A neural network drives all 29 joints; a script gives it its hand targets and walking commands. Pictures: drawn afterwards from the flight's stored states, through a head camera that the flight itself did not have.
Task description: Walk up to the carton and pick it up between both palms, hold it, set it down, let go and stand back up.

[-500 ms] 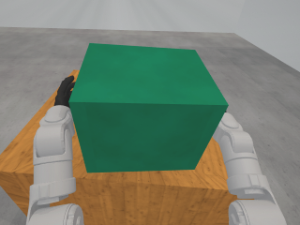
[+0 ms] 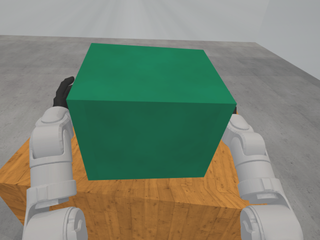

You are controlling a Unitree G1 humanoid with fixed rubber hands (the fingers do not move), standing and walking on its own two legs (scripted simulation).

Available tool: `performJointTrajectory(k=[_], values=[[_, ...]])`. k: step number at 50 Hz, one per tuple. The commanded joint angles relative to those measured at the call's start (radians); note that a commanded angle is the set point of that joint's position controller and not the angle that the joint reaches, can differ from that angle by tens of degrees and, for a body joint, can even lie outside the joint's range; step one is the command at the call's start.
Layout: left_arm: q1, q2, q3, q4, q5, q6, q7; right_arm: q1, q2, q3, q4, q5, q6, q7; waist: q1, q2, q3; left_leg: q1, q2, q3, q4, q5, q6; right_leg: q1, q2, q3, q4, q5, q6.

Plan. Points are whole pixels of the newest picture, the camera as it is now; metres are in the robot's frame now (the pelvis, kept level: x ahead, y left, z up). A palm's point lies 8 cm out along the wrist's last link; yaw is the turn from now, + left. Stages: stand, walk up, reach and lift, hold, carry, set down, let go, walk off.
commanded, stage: hold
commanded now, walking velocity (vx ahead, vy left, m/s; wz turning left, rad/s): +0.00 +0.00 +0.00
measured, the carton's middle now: (148, 111) +0.39 +0.01 +0.19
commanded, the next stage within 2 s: none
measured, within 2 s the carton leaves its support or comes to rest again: neither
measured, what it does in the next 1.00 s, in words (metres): stands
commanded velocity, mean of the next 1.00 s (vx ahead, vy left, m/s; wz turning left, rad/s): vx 0.00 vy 0.00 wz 0.00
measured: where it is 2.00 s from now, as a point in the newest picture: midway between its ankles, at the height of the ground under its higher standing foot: outside the picture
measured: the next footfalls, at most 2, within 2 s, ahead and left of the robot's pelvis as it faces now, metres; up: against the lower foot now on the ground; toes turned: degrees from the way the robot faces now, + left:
none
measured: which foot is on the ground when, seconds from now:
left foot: down 0.00-1.00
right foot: down 0.00-1.00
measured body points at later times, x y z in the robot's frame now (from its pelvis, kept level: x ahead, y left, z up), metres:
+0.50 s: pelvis +0.01 +0.01 +0.00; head -0.05 +0.02 +0.45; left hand +0.37 +0.20 +0.22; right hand +0.37 -0.18 +0.20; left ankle +0.01 +0.11 -0.75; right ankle +0.04 -0.09 -0.75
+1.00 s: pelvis +0.00 +0.01 +0.00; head -0.06 +0.03 +0.45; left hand +0.36 +0.20 +0.22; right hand +0.36 -0.18 +0.20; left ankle +0.01 +0.11 -0.75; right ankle +0.04 -0.09 -0.75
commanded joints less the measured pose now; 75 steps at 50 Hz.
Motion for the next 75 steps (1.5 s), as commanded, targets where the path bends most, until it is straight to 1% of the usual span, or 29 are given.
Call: performJointTrajectory(k=[1,5,10,13,18,19,26,28,29,32,35,40,43,45,49,52,54,57,59,60,62,64,65,69,70,71,72,74,75], values=[[-0.681,-0.440,-0.429,-0.189,-0.152,-0.057,-0.152,-0.884,0.492,0.374,-0.378,0.125,-0.055,0.124,-0.012,0.024,-0.373,-0.123,-0.057,-0.028,-0.071,0.131,0.002,0.312,0.015,0.125,0.012,0.183,0.050],[-0.755,-0.463,-0.489,-0.307,-0.182,-0.067,-0.133,-0.912,0.503,0.394,-0.451,0.162,-0.055,0.127,-0.017,0.087,-0.452,-0.088,-0.054,-0.039,-0.043,0.195,-0.020,0.304,0.023,0.125,0.028,0.208,0.043],[-0.678,-0.454,-0.481,-0.287,-0.156,-0.043,-0.126,-0.856,0.458,0.377,-0.429,0.145,-0.044,0.136,-0.014,0.115,-0.399,-0.074,-0.044,-0.041,-0.057,0.185,-0.032,0.274,0.026,0.112,0.020,0.160,0.034],[-0.623,-0.431,-0.452,-0.267,-0.141,-0.021,-0.132,-0.836,0.437,0.379,-0.405,0.140,-0.036,0.136,-0.001,0.068,-0.341,-0.069,-0.037,-0.035,-0.063,0.178,-0.023,0.274,0.031,0.111,0.012,0.151,0.031],[-0.661,-0.459,-0.468,-0.295,-0.159,-0.021,-0.127,-0.869,0.442,0.375,-0.432,0.137,-0.037,0.151,0.003,0.081,-0.395,-0.066,-0.026,-0.039,-0.069,0.169,-0.019,0.261,0.038,0.103,0.009,0.113,0.019],[-0.659,-0.451,-0.459,-0.279,-0.162,-0.021,-0.127,-0.896,0.449,0.381,-0.465,0.137,-0.043,0.152,0.012,0.053,-0.423,-0.063,-0.028,-0.040,-0.065,0.185,-0.014,0.265,0.037,0.105,0.014,0.142,0.028],[-0.558,-0.437,-0.490,-0.354,-0.167,-0.013,-0.122,-0.793,0.417,0.426,-0.537,0.174,-0.034,0.121,-0.009,0.058,-0.467,0.013,-0.040,-0.039,0.001,0.403,-0.039,0.313,0.048,0.119,0.030,0.342,0.035],[-0.568,-0.433,-0.491,-0.374,-0.174,-0.008,-0.129,-0.779,0.413,0.423,-0.529,0.168,-0.021,0.116,-0.015,0.054,-0.430,0.002,-0.040,-0.044,-0.014,0.345,-0.037,0.296,0.044,0.115,0.020,0.288,0.034],[-0.565,-0.414,-0.460,-0.321,-0.160,0.001,-0.135,-0.782,0.407,0.403,-0.487,0.157,-0.010,0.117,-0.023,0.021,-0.363,-0.028,-0.037,-0.035,-0.033,0.289,-0.030,0.269,0.044,0.111,0.010,0.243,0.035],[-0.577,-0.400,-0.414,-0.284,-0.138,0.003,-0.148,-0.816,0.425,0.385,-0.463,0.136,-0.004,0.124,0.011,-0.003,-0.299,-0.113,-0.037,-0.027,-0.082,0.146,0.000,0.299,0.029,0.119,0.003,0.154,0.039],[-0.661,-0.424,-0.447,-0.294,-0.142,-0.007,-0.142,-0.857,0.449,0.365,-0.436,0.123,-0.014,0.136,0.000,0.053,-0.329,-0.118,-0.032,-0.028,-0.087,0.096,-0.005,0.260,0.026,0.117,0.006,0.082,0.033],[-0.655,-0.451,-0.522,-0.380,-0.186,-0.020,-0.108,-0.836,0.432,0.403,-0.508,0.174,-0.034,0.141,-0.011,0.123,-0.453,0.005,-0.024,-0.048,-0.015,0.340,-0.048,0.259,0.047,0.114,0.024,0.232,0.014],[-0.618,-0.441,-0.468,-0.289,-0.149,0.004,-0.118,-0.830,0.394,0.355,-0.423,0.141,-0.024,0.145,-0.005,0.117,-0.345,-0.026,-0.019,-0.036,-0.051,0.210,-0.042,0.221,0.039,0.109,0.002,0.113,0.015],[-0.627,-0.429,-0.468,-0.289,-0.145,0.001,-0.123,-0.834,0.414,0.346,-0.406,0.126,-0.029,0.154,-0.007,0.104,-0.361,-0.084,-0.023,-0.037,-0.078,0.109,-0.026,0.267,0.027,0.110,0.009,0.075,0.017],[-0.695,-0.435,-0.449,-0.240,-0.153,-0.016,-0.129,-0.879,0.437,0.335,-0.351,0.100,-0.033,0.166,0.004,0.074,-0.346,-0.137,-0.020,-0.030,-0.105,0.016,0.000,0.265,0.024,0.119,0.005,0.015,0.024],[-0.717,-0.464,-0.473,-0.275,-0.175,-0.049,-0.119,-0.916,0.484,0.361,-0.433,0.113,-0.063,0.167,0.012,0.046,-0.456,-0.116,-0.027,-0.032,-0.074,0.126,0.003,0.287,0.025,0.125,0.023,0.108,0.027],[-0.689,-0.472,-0.495,-0.303,-0.188,-0.055,-0.109,-0.907,0.476,0.380,-0.479,0.133,-0.074,0.159,0.003,0.075,-0.495,-0.044,-0.029,-0.043,-0.040,0.244,-0.017,0.281,0.037,0.119,0.027,0.188,0.026],[-0.622,-0.459,-0.480,-0.299,-0.170,-0.041,-0.114,-0.870,0.463,0.410,-0.473,0.149,-0.058,0.141,0.005,0.046,-0.471,-0.008,-0.038,-0.039,-0.017,0.333,-0.024,0.301,0.040,0.113,0.026,0.271,0.035],[-0.587,-0.442,-0.445,-0.245,-0.143,-0.021,-0.129,-0.873,0.446,0.404,-0.472,0.147,-0.049,0.131,0.012,0.028,-0.401,-0.046,-0.048,-0.031,-0.039,0.249,-0.013,0.305,0.035,0.125,0.009,0.230,0.041],[-0.588,-0.439,-0.449,-0.253,-0.140,-0.020,-0.134,-0.844,0.438,0.390,-0.440,0.132,-0.042,0.129,-0.002,0.035,-0.363,-0.058,-0.040,-0.034,-0.056,0.208,-0.012,0.284,0.032,0.119,0.002,0.188,0.033],[-0.607,-0.429,-0.426,-0.211,-0.125,-0.012,-0.143,-0.840,0.440,0.362,-0.371,0.111,-0.032,0.140,0.009,0.021,-0.295,-0.116,-0.034,-0.028,-0.094,0.079,0.003,0.261,0.026,0.119,-0.020,0.052,0.029],[-0.641,-0.427,-0.415,-0.180,-0.123,-0.012,-0.148,-0.883,0.464,0.347,-0.364,0.103,-0.036,0.148,0.008,0.001,-0.289,-0.157,-0.038,-0.023,-0.108,0.020,0.014,0.280,0.015,0.126,-0.020,0.018,0.033],[-0.650,-0.436,-0.413,-0.208,-0.132,-0.022,-0.146,-0.904,0.476,0.357,-0.398,0.114,-0.047,0.150,0.021,-0.002,-0.316,-0.143,-0.041,-0.019,-0.104,0.056,0.019,0.275,0.020,0.124,-0.010,0.053,0.037],[-0.721,-0.474,-0.497,-0.297,-0.192,-0.055,-0.121,-0.911,0.491,0.377,-0.469,0.142,-0.062,0.143,-0.006,0.072,-0.481,-0.049,-0.040,-0.041,-0.047,0.200,-0.014,0.278,0.027,0.123,0.019,0.161,0.031],[-0.695,-0.471,-0.478,-0.259,-0.175,-0.052,-0.118,-0.920,0.476,0.379,-0.462,0.135,-0.062,0.144,0.001,0.065,-0.443,-0.056,-0.038,-0.037,-0.051,0.190,-0.014,0.274,0.031,0.117,0.011,0.149,0.030],[-0.698,-0.472,-0.489,-0.265,-0.168,-0.053,-0.118,-0.890,0.480,0.367,-0.438,0.128,-0.057,0.143,-0.014,0.076,-0.413,-0.055,-0.043,-0.035,-0.055,0.168,-0.013,0.255,0.026,0.119,0.006,0.139,0.034],[-0.670,-0.476,-0.488,-0.277,-0.169,-0.053,-0.119,-0.898,0.478,0.382,-0.471,0.130,-0.064,0.144,-0.001,0.060,-0.439,-0.062,-0.039,-0.042,-0.048,0.208,-0.018,0.265,0.032,0.113,0.012,0.172,0.028],[-0.637,-0.457,-0.476,-0.283,-0.156,-0.044,-0.120,-0.845,0.457,0.384,-0.433,0.135,-0.053,0.143,0.001,0.081,-0.422,-0.051,-0.040,-0.039,-0.054,0.200,-0.019,0.276,0.028,0.118,0.009,0.161,0.030],[-0.637,-0.447,-0.472,-0.273,-0.149,-0.036,-0.122,-0.864,0.461,0.390,-0.448,0.136,-0.055,0.143,0.002,0.063,-0.419,-0.052,-0.042,-0.032,-0.060,0.171,-0.014,0.269,0.028,0.116,0.002,0.135,0.037]])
